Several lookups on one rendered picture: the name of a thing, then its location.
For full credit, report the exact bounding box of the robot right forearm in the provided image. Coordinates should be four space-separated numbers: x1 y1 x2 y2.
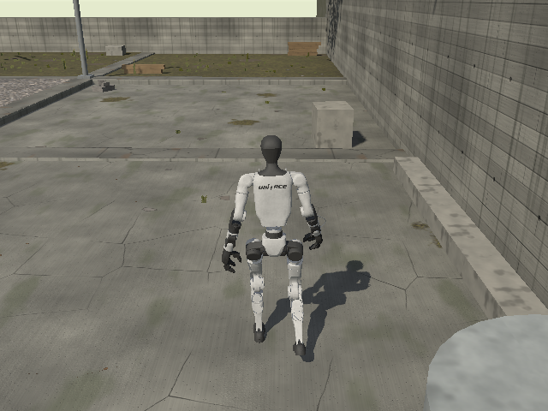
306 204 321 236

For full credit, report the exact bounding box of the robot left upper arm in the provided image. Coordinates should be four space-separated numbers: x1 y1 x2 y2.
233 173 254 222

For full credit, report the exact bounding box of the humanoid robot head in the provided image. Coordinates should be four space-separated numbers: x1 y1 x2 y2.
258 135 287 176

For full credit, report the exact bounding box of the robot right upper arm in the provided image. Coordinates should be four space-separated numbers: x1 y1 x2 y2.
290 171 314 217

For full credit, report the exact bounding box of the robot left shin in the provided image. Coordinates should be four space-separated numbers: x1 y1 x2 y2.
250 277 264 331

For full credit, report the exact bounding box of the robot left forearm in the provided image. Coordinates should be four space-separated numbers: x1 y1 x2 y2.
223 208 241 252

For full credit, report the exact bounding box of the robot right hand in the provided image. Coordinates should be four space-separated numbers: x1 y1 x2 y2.
303 233 323 250

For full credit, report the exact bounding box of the robot left hand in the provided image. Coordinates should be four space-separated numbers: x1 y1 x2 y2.
222 249 241 273

